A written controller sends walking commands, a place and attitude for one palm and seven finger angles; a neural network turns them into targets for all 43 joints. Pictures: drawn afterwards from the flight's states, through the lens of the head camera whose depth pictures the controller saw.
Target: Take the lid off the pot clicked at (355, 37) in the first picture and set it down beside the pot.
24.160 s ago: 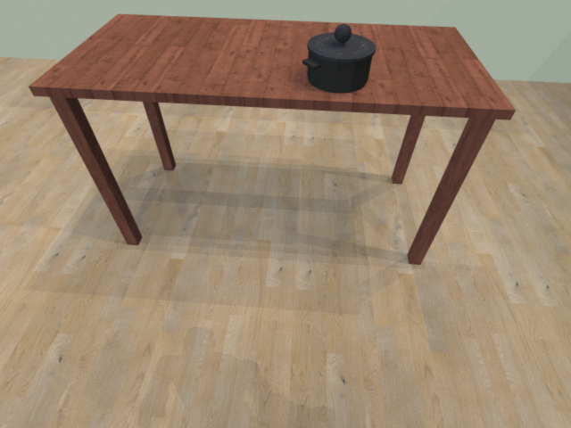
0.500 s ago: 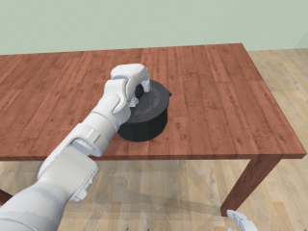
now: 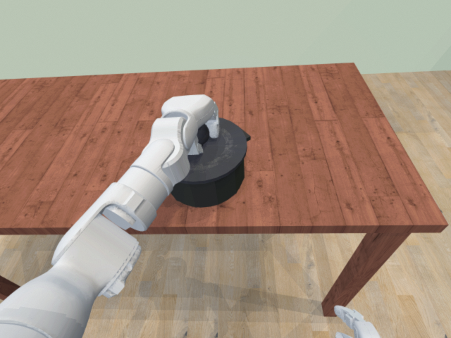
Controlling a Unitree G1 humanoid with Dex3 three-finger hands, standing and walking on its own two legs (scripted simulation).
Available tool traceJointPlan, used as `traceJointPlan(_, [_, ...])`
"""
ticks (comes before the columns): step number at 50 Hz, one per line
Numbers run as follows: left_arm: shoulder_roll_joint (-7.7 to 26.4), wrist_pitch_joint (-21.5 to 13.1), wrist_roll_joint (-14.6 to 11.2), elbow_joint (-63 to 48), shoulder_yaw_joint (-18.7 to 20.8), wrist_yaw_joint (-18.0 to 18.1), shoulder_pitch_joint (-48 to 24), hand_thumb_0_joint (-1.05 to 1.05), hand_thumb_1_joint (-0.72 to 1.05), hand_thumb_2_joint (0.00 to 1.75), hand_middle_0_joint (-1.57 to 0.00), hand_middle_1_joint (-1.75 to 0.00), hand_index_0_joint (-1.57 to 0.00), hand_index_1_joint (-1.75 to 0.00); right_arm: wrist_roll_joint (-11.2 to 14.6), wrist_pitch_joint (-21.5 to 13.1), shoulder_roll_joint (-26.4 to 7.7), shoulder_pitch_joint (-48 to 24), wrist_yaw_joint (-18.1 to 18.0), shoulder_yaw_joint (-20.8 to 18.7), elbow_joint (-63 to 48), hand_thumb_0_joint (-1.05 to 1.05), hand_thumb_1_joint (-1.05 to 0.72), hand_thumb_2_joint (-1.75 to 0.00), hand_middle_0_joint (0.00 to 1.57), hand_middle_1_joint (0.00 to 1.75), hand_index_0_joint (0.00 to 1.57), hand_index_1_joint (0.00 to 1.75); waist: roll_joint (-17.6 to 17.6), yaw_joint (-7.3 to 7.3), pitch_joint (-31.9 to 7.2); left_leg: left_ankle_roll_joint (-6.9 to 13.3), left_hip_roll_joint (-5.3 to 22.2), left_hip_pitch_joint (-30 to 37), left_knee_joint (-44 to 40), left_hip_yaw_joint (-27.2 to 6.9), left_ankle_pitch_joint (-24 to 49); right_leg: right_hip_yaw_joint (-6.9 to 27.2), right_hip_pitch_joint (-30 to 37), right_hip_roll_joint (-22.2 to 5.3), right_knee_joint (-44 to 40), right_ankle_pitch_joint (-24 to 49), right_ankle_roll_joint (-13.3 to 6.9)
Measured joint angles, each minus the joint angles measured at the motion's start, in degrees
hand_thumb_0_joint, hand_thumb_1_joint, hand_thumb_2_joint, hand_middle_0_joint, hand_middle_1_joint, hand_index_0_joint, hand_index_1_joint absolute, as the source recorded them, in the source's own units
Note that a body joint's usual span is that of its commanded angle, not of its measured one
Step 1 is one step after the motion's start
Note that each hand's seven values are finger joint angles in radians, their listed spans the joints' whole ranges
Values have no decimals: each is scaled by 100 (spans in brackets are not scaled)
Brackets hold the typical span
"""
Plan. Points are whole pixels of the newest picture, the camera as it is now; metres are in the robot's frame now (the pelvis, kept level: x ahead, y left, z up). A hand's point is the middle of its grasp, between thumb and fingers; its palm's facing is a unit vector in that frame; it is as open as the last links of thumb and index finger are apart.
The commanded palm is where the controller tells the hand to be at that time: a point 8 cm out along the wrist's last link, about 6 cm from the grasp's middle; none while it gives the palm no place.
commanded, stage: close the fingers and squeeze the knob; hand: left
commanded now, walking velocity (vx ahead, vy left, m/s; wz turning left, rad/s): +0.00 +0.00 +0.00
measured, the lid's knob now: (197, 133) +0.47 +0.06 +0.13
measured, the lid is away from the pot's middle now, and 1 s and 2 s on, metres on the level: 0.00 0.00 0.01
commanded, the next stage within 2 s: lift the lid straight up in 0.48 s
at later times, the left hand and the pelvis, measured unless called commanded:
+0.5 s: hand (195, 139) +0.44 +0.06 +0.14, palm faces -0.28 -0.05 -0.96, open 6.8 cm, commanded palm +0.42 +0.07 +0.20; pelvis +0.00 +0.00 +0.00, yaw +0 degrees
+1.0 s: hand (193, 128) +0.44 +0.06 +0.16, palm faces -0.23 -0.04 -0.97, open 6.8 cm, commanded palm +0.42 +0.07 +0.24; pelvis +0.00 +0.00 +0.00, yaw +0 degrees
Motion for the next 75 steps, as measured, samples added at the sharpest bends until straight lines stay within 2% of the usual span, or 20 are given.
traceJointPlan(8, [-64, 37, -14, 71, -92, 37, -27, 0, 31, 63, -77, -90, -77, -90, 9, 1, 10, -72, -3, 16, 7, 1, -91, -90, 20, 30, 19, 30, 34, 26, -18, -6, -8, -3, 21, -19, -7, -18, -2, -11, 33, -21, -4])
traceJointPlan(24, [-45, 0, -9, 182, 29, -18, -76, 0, 31, 64, -77, -91, -77, -91, -12, -9, 5, -52, -55, 41, 37, 1, -91, -90, 20, 30, 19, 30, -2, -1, 12, -31, 14, 12, 7, -23, 3, -21, 12, 13, 16, -9, -31])
traceJointPlan(39, [114, -83, -91, -98, 29, -67, 30, 0, 31, 65, -77, -92, -78, -91, -13, -151, -26, 20, -52, -10, 66, 1, -91, -90, 20, 30, 19, 30, 64, -11, 39, -27, 18, 96, -41, -13, 20, -7, 90, 20, -28, 10, -27])
traceJointPlan(52, [141, -64, -80, -114, 22, -123, -229, 0, 30, 65, -78, -92, -78, -92, 0, -204, 14, -109, -36, 54, 31, 1, -91, -90, 20, 30, 19, 30, 49, 40, 16, -25, -6, 96, -51, -19, 49, -10, 76, -6, 1, 14, -22])
traceJointPlan(58, [225, -88, -77, -26, 208, -158, -353, 0, 30, 65, -78, -92, -79, -92, -6, -211, 10, -144, -72, 83, 24, 1, -91, -90, 20, 30, 19, 30, 52, 34, 7, -24, -1, 112, -78, -2, 63, 9, 86, 3, -26, 34, -19])
traceJointPlan(67, [285, -48, -85, -392, -19, -300, -430, 0, 30, 65, -78, -92, -79, -92, 9, -232, -49, -60, -12, 24, 11, 1, -91, -90, 20, 30, 19, 30, 70, 82, -16, -16, -23, 113, -71, -59, 73, -45, 117, -25, -41, 32, -10])
traceJointPlan(75, [264, -87, -84, -302, 93, -342, -665, 0, 29, 65, -79, -92, -79, -92, 4, -225, -1, -150, -28, 92, 4, 1, -91, -90, 20, 30, 19, 30, 48, 66, 7, -13, -32, 133, -101, -23, 98, -7, 106, -30, -26, 48, -7])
